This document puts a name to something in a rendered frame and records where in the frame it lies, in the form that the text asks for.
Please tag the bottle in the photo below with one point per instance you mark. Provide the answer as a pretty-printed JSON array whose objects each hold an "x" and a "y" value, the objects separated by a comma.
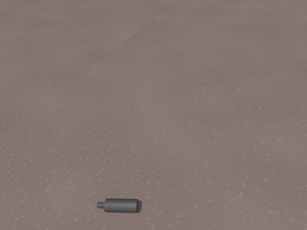
[{"x": 119, "y": 205}]

